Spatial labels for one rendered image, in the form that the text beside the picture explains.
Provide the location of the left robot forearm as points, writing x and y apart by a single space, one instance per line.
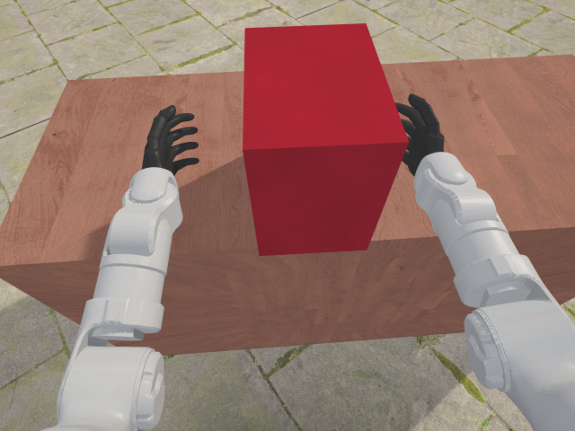
127 297

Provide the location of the left robot upper arm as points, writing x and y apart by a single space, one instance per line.
113 389

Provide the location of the carton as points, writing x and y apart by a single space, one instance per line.
322 137

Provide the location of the pedestal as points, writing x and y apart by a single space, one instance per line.
509 121

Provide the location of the right robot upper arm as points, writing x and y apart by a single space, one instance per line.
527 350

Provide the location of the right robot forearm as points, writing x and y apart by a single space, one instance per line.
489 270

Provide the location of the left robot hand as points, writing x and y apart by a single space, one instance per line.
159 151

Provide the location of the right robot hand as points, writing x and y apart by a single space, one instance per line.
424 134

